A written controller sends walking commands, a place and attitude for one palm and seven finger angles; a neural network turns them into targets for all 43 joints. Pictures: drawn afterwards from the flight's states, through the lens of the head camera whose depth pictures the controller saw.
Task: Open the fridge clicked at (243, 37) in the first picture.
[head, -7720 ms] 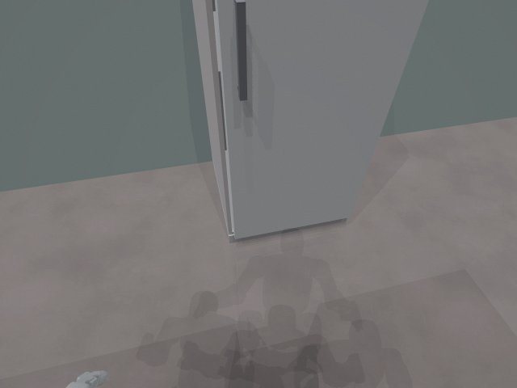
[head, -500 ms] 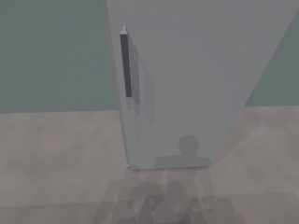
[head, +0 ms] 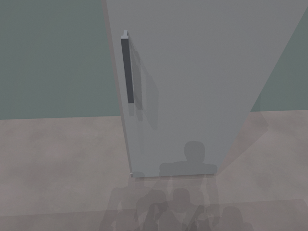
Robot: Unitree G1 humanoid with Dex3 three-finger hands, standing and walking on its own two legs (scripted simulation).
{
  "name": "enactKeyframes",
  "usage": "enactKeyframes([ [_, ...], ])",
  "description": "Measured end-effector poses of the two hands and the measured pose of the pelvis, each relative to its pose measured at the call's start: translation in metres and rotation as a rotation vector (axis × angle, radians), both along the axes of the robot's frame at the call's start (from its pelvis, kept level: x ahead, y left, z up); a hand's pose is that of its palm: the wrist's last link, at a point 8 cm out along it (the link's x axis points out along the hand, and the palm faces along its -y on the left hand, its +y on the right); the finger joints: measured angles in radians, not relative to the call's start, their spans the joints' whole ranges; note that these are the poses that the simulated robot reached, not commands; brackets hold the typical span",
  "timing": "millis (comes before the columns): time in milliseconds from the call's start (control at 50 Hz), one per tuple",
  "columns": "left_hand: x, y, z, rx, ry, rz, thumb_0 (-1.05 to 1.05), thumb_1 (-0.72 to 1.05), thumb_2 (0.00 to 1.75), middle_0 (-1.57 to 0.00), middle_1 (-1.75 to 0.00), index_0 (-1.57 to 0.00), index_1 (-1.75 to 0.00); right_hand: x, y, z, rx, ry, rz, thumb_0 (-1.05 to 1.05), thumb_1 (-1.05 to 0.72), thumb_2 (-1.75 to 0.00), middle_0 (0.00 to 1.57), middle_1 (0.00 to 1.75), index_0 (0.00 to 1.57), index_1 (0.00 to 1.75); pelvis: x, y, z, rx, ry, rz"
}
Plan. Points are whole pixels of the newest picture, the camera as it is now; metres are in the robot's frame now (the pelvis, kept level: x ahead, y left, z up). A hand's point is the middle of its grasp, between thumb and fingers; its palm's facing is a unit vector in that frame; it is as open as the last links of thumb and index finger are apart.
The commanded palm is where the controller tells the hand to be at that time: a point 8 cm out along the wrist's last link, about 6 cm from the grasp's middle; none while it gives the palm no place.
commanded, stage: look again from close up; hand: left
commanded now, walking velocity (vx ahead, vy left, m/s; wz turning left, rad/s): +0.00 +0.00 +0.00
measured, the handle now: (128, 70) +0.55 +0.12 +0.15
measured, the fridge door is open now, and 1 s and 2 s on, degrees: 0 0 0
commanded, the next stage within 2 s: raise the hand to about handle height in 1.86 s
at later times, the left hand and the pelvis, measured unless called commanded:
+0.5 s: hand out of the picture -0.01 +0.16 -0.18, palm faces +0.03 -0.98 -0.18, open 7.4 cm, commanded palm none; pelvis +0.00 +0.00 +0.00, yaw -1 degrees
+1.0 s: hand out of the picture +0.01 +0.17 -0.18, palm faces +0.02 -0.98 -0.19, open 7.4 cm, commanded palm none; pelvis +0.01 +0.00 +0.00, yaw -1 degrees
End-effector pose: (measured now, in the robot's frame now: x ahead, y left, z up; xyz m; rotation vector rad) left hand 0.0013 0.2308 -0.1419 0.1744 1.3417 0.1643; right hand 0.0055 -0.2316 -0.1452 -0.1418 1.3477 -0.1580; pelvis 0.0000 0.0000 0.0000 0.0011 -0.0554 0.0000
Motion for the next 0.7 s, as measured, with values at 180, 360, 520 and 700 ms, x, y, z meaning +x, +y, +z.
enactKeyframes([
  [180,-0.014,-0.009,-0.002,-0.015,0.040,0.012,0.00,0.91,0.90,-0.20,-0.30,-0.20,-0.29,-0.020,0.006,-0.002,0.018,0.050,-0.017,0.00,-0.91,-0.90,0.20,0.29,0.20,0.30,-0.001,-0.002,0.000,0.001,0.006,-0.002],
  [360,-0.020,-0.017,-0.004,-0.033,0.055,0.019,0.00,0.91,0.90,-0.20,-0.30,-0.20,-0.29,-0.032,0.012,-0.003,0.028,0.076,-0.033,0.00,-0.91,-0.90,0.20,0.29,0.19,0.30,0.000,-0.002,-0.001,0.000,0.011,-0.005],
  [520,-0.019,-0.020,-0.006,-0.045,0.059,0.019,0.00,0.91,0.90,-0.20,-0.30,-0.20,-0.29,-0.034,0.017,-0.003,0.033,0.083,-0.043,0.00,-0.91,-0.90,0.20,0.29,0.19,0.30,0.002,-0.001,-0.001,-0.001,0.018,-0.009],
  [700,-0.012,-0.018,-0.006,-0.043,0.048,0.017,0.00,0.91,0.90,-0.20,-0.30,-0.20,-0.29,-0.028,0.021,-0.004,0.035,0.071,-0.046,0.00,-0.91,-0.90,0.20,0.29,0.19,0.30,0.005,0.001,-0.001,-0.002,0.018,-0.010],
])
